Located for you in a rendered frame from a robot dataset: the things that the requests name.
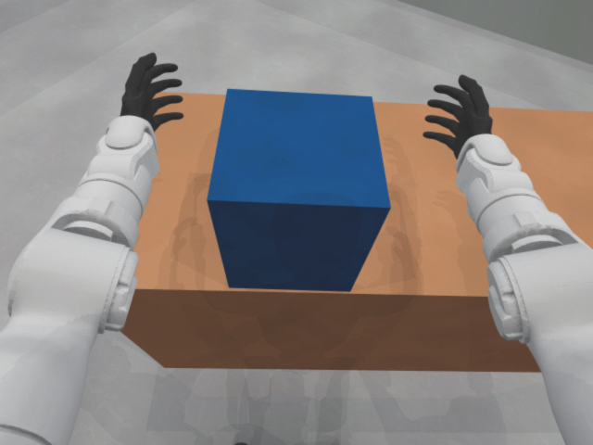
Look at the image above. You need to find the carton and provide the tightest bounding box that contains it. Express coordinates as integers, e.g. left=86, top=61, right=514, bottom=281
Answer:
left=207, top=89, right=391, bottom=292

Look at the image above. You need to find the right robot forearm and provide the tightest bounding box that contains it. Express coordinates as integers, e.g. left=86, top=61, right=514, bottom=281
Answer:
left=456, top=133, right=593, bottom=265

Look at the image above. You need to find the robot left upper arm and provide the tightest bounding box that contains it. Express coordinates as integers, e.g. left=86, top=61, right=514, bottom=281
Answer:
left=0, top=228, right=139, bottom=445

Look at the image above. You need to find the left robot forearm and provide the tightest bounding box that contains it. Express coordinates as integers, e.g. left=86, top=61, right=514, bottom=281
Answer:
left=6, top=116, right=159, bottom=317

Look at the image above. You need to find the robot right upper arm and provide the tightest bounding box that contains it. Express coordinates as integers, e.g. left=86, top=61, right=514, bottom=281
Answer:
left=487, top=243, right=593, bottom=445

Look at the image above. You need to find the right robot hand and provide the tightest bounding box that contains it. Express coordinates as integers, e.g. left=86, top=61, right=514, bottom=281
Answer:
left=423, top=75, right=493, bottom=159

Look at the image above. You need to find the pedestal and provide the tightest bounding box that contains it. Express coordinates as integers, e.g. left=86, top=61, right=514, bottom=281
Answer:
left=120, top=92, right=593, bottom=373

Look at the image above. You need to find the left robot hand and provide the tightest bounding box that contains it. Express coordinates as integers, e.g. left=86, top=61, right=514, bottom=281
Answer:
left=120, top=53, right=183, bottom=132

